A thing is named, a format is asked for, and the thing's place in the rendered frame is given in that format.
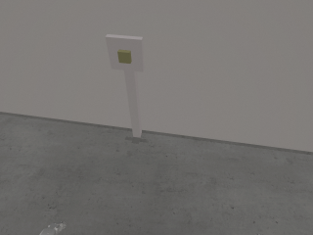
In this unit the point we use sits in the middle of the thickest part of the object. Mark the robot left hand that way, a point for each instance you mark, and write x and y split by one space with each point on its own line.
54 228

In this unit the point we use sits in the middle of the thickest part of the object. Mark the panel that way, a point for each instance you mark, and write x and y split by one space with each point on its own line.
134 44

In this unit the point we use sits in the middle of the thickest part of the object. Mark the button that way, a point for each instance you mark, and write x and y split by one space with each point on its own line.
124 56

